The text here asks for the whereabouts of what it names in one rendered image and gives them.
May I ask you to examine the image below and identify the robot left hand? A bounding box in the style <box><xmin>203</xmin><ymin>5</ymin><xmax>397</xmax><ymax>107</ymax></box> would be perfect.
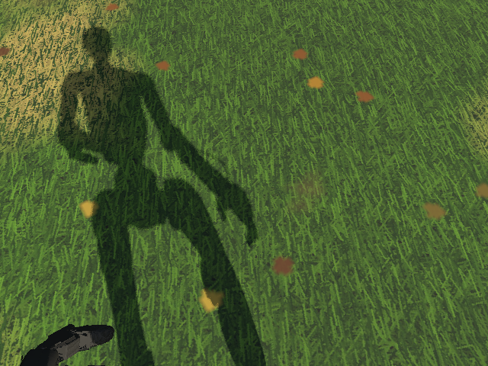
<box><xmin>20</xmin><ymin>324</ymin><xmax>114</xmax><ymax>366</ymax></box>

